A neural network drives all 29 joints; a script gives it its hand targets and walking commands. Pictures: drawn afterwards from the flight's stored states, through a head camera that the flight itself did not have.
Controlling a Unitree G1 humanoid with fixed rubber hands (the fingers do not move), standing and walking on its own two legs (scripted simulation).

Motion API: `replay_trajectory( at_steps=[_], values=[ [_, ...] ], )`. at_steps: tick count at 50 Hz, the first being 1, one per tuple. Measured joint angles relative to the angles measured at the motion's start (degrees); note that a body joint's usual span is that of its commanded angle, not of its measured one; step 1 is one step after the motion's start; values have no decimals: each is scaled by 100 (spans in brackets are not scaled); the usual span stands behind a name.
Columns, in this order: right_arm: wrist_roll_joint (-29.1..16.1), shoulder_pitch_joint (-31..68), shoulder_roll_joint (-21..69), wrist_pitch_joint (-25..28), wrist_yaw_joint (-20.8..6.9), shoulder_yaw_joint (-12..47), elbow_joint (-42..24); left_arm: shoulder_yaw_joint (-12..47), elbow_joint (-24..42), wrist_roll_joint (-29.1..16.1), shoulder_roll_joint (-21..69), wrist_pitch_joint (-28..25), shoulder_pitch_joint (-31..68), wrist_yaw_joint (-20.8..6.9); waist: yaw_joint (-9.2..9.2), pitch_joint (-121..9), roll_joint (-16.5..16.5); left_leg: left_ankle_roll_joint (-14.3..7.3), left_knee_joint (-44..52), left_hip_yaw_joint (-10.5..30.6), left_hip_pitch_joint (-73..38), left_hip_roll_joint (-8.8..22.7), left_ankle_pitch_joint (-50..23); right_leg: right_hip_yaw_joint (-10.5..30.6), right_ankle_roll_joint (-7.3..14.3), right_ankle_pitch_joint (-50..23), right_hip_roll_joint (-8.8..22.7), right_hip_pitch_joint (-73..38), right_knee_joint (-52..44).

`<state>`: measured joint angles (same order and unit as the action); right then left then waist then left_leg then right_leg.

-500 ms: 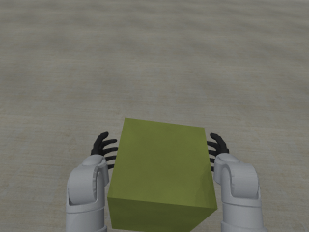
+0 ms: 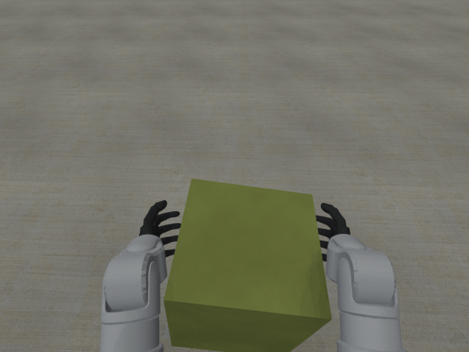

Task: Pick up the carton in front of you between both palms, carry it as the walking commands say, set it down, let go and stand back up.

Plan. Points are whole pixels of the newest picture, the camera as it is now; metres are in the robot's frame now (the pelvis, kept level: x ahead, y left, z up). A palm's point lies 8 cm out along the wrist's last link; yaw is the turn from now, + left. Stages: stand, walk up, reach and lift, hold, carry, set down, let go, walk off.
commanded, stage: carry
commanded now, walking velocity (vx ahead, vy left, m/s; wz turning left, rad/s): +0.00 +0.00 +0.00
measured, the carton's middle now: (239, 273) +0.28 +0.01 +0.00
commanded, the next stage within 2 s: hold in 0.98 s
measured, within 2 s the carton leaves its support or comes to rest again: neither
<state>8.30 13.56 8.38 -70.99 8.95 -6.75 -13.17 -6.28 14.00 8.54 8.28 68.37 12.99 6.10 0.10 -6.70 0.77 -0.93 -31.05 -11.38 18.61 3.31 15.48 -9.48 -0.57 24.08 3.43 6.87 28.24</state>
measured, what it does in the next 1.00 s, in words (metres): shifts its weight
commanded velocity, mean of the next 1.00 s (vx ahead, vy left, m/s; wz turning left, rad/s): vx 0.00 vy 0.00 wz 0.00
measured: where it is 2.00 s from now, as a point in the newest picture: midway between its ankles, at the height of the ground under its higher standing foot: outside the picture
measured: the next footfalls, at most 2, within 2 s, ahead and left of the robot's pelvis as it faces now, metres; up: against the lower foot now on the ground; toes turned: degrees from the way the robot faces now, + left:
none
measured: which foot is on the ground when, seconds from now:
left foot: down 0.00-1.00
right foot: down 0.00-1.00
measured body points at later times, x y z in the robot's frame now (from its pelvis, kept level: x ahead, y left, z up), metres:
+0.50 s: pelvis -0.05 +0.00 +0.00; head -0.08 +0.00 +0.45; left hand +0.24 +0.14 +0.05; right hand +0.23 -0.15 +0.04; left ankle +0.01 +0.11 -0.73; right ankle -0.11 -0.10 -0.73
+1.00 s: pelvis -0.07 -0.01 +0.00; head -0.09 +0.00 +0.45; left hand +0.24 +0.14 +0.03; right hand +0.24 -0.16 +0.04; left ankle +0.01 +0.11 -0.73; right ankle -0.11 -0.09 -0.73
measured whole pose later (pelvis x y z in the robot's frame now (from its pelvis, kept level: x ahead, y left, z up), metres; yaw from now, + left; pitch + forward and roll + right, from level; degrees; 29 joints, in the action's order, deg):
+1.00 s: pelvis -0.07 -0.01 +0.00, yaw -1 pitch +1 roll +0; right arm 14.3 13.5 8.4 -41.8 1.7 -10.5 11.2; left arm -9.5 -10.2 14.5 8.2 41.4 12.6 2.0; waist 0.0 -4.2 0.7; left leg -1.2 -28.0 -10.9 20.0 4.5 7.7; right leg -9.4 1.6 20.2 2.0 10.8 30.5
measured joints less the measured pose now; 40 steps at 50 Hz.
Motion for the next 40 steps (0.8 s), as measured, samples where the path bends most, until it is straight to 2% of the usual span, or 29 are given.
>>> replay_trajectory(
  at_steps=[6, 12, 23, 31, 36, 40],
  values=[
    [65, -133, -26, 164, -49, 55, 290, 66, -295, 71, -28, -170, -149, -61, 2, 26, -8, -8, -93, 1, 25, 33, -43, 7, 52, 27, -12, 47, 139],
    [164, -206, -39, 563, -131, 83, 683, 94, -665, 170, -44, -559, -248, -130, 1, 43, -20, -21, 6, -4, 20, 59, -203, 13, 84, -85, -45, 91, 133],
    [410, -340, -59, 1521, -457, 66, 1411, 65, -1380, 400, -61, -1452, -378, -297, -12, -1, -35, -36, 181, -2, 87, 97, -477, 10, 136, -276, -98, 238, 116],
    [646, -83, -15, 2457, -706, -233, 2353, -254, -2373, 665, -22, -2334, -118, -445, -19, 53, -43, -42, 249, 4, 161, 129, -625, 5, 171, -376, -133, 355, 136],
    [780, 170, 40, 2993, -753, -492, 2819, -488, -2831, 772, 28, -2818, 129, -468, -12, 125, -42, -47, 273, 10, 223, 141, -696, -1, 188, -414, -144, 442, 169],
    [744, 207, 50, 3147, -732, -532, 2789, -509, -2802, 732, 39, -2960, 175, -435, -5, 166, -38, -47, 272, 12, 266, 144, -721, -4, 197, -417, -144, 501, 206]
  ],
)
